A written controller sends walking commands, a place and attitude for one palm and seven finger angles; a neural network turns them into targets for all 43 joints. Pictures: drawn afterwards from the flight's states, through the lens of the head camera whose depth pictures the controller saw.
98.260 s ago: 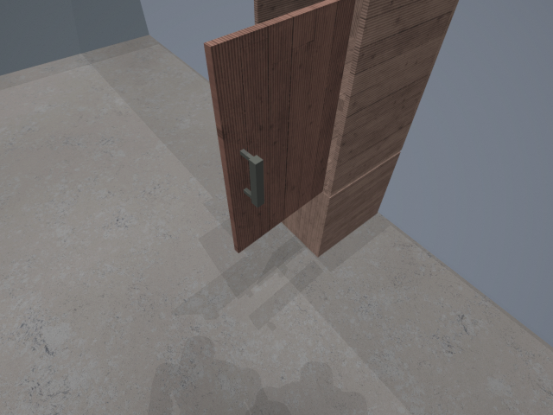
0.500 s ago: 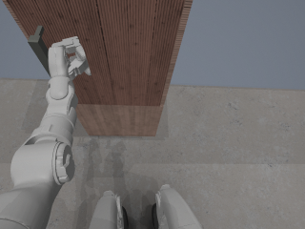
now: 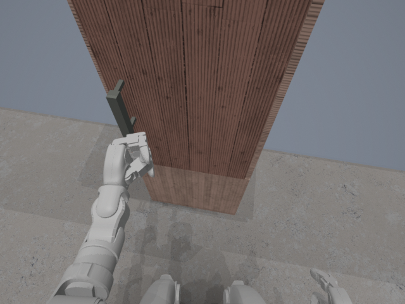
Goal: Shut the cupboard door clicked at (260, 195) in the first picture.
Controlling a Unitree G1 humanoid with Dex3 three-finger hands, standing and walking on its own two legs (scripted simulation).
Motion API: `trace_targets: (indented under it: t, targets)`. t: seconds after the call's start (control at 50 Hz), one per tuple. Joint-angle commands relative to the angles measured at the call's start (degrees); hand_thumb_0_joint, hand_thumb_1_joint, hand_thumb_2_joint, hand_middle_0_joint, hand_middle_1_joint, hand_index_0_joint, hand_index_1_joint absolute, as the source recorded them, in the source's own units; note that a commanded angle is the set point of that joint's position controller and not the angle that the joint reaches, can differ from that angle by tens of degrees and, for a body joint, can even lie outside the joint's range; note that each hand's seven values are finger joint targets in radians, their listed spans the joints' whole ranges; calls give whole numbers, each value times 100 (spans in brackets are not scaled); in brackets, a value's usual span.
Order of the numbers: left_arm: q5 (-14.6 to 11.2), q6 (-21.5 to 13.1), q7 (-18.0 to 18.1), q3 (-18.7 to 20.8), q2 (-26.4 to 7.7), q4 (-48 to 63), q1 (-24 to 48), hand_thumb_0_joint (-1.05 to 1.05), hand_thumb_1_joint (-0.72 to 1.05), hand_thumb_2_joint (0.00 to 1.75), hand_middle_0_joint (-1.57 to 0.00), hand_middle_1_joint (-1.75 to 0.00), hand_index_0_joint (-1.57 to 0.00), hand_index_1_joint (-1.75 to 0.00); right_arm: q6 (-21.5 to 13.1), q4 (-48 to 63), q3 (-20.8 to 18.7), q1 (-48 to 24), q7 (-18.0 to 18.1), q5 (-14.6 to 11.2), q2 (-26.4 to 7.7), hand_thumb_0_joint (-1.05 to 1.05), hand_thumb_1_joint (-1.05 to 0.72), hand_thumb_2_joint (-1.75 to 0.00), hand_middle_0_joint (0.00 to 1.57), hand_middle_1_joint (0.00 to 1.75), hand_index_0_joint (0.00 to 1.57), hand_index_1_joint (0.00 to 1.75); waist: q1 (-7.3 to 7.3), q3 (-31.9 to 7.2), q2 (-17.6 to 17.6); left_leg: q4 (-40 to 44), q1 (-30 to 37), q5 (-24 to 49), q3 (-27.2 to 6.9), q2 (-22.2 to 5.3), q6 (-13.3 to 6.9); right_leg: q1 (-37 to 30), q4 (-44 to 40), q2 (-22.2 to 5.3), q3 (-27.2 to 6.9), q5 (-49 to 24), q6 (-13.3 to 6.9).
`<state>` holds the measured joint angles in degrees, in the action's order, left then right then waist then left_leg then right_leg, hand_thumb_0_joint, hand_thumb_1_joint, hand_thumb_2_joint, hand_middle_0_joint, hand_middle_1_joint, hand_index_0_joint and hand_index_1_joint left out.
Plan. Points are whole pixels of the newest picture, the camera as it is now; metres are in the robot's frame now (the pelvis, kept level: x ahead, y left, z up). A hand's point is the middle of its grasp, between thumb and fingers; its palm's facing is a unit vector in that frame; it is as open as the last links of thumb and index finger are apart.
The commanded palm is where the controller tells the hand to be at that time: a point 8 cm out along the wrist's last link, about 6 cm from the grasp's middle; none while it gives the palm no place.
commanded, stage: draw the hand back to the body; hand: left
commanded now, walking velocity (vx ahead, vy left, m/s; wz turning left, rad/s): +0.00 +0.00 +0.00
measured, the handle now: (124, 110) +0.52 +0.19 +0.03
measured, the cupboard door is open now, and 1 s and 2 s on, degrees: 0 0 0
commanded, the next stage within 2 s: step back with the hand held close in 1.70 s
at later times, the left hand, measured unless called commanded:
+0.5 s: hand (114, 171) +0.32 +0.16 +0.10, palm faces +0.02 -1.00 -0.04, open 3.1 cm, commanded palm +0.29 +0.21 +0.11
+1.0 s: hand (18, 195) +0.25 +0.24 +0.18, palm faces +0.30 -0.91 -0.29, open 3.8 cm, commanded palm +0.21 +0.28 +0.20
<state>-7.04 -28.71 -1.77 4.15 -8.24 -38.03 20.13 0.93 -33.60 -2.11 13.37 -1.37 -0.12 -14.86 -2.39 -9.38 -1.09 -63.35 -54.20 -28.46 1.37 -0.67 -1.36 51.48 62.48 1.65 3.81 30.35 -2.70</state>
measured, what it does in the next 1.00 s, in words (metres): rises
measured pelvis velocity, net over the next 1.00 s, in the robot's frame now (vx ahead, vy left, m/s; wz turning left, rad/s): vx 0.02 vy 0.01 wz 0.02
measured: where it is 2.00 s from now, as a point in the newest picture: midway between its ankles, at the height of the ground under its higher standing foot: outside the picture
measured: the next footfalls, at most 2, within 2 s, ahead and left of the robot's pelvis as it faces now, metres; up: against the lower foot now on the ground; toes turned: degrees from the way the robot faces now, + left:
none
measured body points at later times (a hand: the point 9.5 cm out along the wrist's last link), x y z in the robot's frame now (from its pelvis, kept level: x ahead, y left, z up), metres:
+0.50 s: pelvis +0.00 +0.00 +0.03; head +0.04 -0.02 +0.48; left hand +0.32 +0.21 +0.11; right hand +0.10 -0.25 -0.08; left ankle +0.01 +0.10 -0.66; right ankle -0.01 -0.09 -0.66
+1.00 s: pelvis +0.02 +0.01 +0.08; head +0.01 -0.01 +0.53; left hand +0.23 +0.28 +0.20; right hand +0.23 -0.19 +0.01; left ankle +0.01 +0.10 -0.66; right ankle -0.01 -0.09 -0.66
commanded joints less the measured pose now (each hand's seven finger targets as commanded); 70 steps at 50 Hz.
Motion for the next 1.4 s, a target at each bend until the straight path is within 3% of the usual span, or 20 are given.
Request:
trace_targets:
  t: [0.0, 0.1, 0.16, 0.18, 0.28, 0.38, 0.4, 0.44, 0.52, 0.6, 0.62, 0.64, 0.7, 0.74, 0.8, 1.02, 1.16, 1.3, 1.36, 1.38]
  targets:
    - [49, -410, 135, 132, -600, 1108, 2226, 0, 90, 90, -130, -150, -130, -150, -106, 407, -189, 482, 96, 15, -640, 0, -90, -90, 20, 30, 20, 30, -335, -1808, 165, 448, 1484, 1948, -258, 71, -18, -847, -709, -71, -374, -2615, 184]
    - [94, -495, 146, 187, -665, 889, 2503, 0, 90, 90, -130, -150, -130, -150, -164, 400, -145, 316, 147, 42, -625, 0, -90, -90, 20, 30, 20, 30, -270, -2181, -50, 376, 1516, 1782, -280, 103, 2, -831, -632, -79, -418, -2415, 161]
    - [-46, -368, 46, 494, -1026, 1662, 1796, 0, 90, 90, -130, -150, -130, -150, -156, 641, -132, 266, 137, -25, -629, 0, -90, -90, 20, 30, 20, 30, 84, -2939, -375, 608, 2064, 2291, -235, 111, 32, -1554, -691, -64, -432, -2889, 131]
    - [-117, -246, -8, 510, -1025, 1801, 1387, 0, 90, 90, -130, -150, -130, -150, -133, 723, -116, 246, 140, -60, -609, 0, -90, -90, 20, 30, 20, 30, 137, -2922, -230, 717, 2126, 2406, -211, 104, 23, -1786, -792, -52, -425, -3037, 140]
    - [-422, 351, -269, 541, -1120, 2263, 537, 0, 90, 90, -130, -150, -130, -150, -80, 920, -12, 174, 266, -213, -596, 0, -90, -90, 20, 30, 20, 30, 50, -1781, 525, 1260, 1653, 1686, -115, 108, -69, -2349, -1504, -99, -544, -2636, 264]
    - [-602, 420, -432, 450, -1048, 2815, 153, 0, 90, 90, -130, -150, -130, -150, -268, 913, 30, 34, 374, -257, -604, 0, -90, -90, 20, 30, 20, 30, 1, -1198, 294, 1621, 2065, 1370, -137, 109, -88, -2255, -1944, -109, -504, -1997, 244]
    - [-627, 429, -479, 423, -1043, 2870, 97, 0, 90, 90, -130, -150, -130, -150, -310, 907, 33, 27, 387, -265, -616, 0, -90, -90, 20, 30, 20, 30, -31, -1108, 379, 1681, 2096, 1296, -149, 117, -97, -2278, -2023, -112, -500, -1847, 247]
    - [-644, 438, -557, 453, -1153, 3064, -34, 0, 90, 90, -130, -150, -130, -150, -399, 914, 42, -51, 413, -290, -627, 0, -90, -90, 20, 30, 20, 30, 14, -1011, 110, 1803, 2281, 1252, -152, 119, -93, -2292, -2125, -119, -512, -1693, 222]
    - [-737, 622, -653, 701, -1409, 3424, -504, 0, 90, 90, -127, -147, -127, -147, -537, 989, 71, -163, 446, -314, -648, 0, -90, -90, 20, 30, 20, 30, 159, -949, -27, 2058, 2550, 1282, -180, 129, -96, -2540, -2277, -109, -479, -1616, 191]
    - [-855, 839, -729, 883, -1493, 4081, -1157, 0, 90, 90, -116, -135, -116, -135, -683, 1111, 102, -308, 449, -343, -596, 0, -90, -90, 20, 30, 20, 30, 291, -1011, -70, 2276, 2903, 1663, -178, 125, -85, -2914, -2320, -92, -375, -2138, 180]
    - [-107, 1182, -176, 810, -2069, 4157, -1416, 0, 90, 90, -113, -132, -113, -132, -494, 1086, 40, -437, 567, -324, -529, 0, -90, -90, 20, 30, 20, 30, 426, -1102, 34, 2485, 3127, 1779, -179, 113, -98, -3203, -2661, -307, -682, -2222, 162]
    - [-25, 1397, 76, 463, -1575, 4540, -1451, 0, 90, 90, -111, -129, -111, -129, -441, 1218, 120, -560, 619, -320, -402, 0, -90, -90, 20, 30, 20, 30, 295, -750, -23, 2662, 3265, 1773, -154, 102, -102, -3138, -2824, -316, -615, -2197, 208]
    - [157, 1832, 503, 438, -1581, 4850, -1854, 0, 90, 90, -102, -120, -102, -120, -363, 1146, 154, -638, 709, -297, -435, 0, -90, -90, 20, 30, 20, 30, 265, -197, -47, 3010, 3634, 1686, -168, 46, -107, -3240, -3173, -266, -470, -1973, 192]
    - [224, 1980, 648, 517, -1675, 5074, -1868, 0, 90, 90, -97, -114, -97, -114, -364, 1123, 205, -709, 760, -270, -445, 0, -90, -90, 20, 30, 20, 30, 277, -138, 129, 3223, 3916, 1839, -190, 37, -123, -3462, -3365, -253, -425, -2109, 188]
    - [260, 2167, 745, 500, -1560, 5428, -2191, 0, 90, 90, -89, -105, -89, -105, -411, 1090, 253, -758, 760, -231, -387, 0, -90, -90, 20, 30, 20, 30, 312, -26, -114, 3527, 4365, 2175, -237, 0, -91, -3750, -3505, -229, -301, -2361, 150]
    - [291, 2465, 835, 1198, -1884, 6226, -3090, 0, 90, 90, -58, -72, -58, -72, -592, 910, 309, -924, 630, -111, -383, 0, -90, -90, 20, 30, 20, 30, 477, 372, -333, 4076, 4912, 2948, -260, -48, -4, -4416, -4067, -212, -245, -2894, 125]
    - [277, 2412, 876, 1734, -2145, 6939, -3688, 0, 90, 90, -39, -51, -39, -51, -695, 856, 269, -955, 548, -79, -356, 0, -90, -90, 20, 30, 20, 30, 560, 238, -349, 4126, 5034, 3428, -293, -71, 38, -4672, -4067, -233, -207, -3132, 142]
    - [229, 2260, 903, 2354, -2440, 7374, -4171, 0, 90, 90, -20, -30, -20, -30, -768, 807, 180, -1004, 521, -117, -348, 0, -90, -90, 20, 30, 20, 30, 618, 304, -357, 4119, 4945, 3242, -236, -71, 27, -4663, -4102, -236, -212, -3017, 158]
    - [230, 2310, 860, 1979, -2022, 6868, -4222, 0, 90, 90, -20, -30, -20, -30, -756, 724, 167, -966, 515, -121, -391, 0, -90, -90, 20, 30, 20, 30, 527, 803, -192, 4209, 4801, 2842, -226, -90, 20, -4383, -4198, -245, -202, -2673, 180]
    - [228, 2303, 870, 2024, -2081, 6808, -4161, 0, 90, 90, -20, -30, -20, -30, -754, 727, 153, -961, 527, -119, -422, 0, -90, -90, 20, 30, 20, 30, 530, 859, -54, 4241, 4764, 2658, -241, -81, 0, -4327, -4233, -240, -202, -2520, 189]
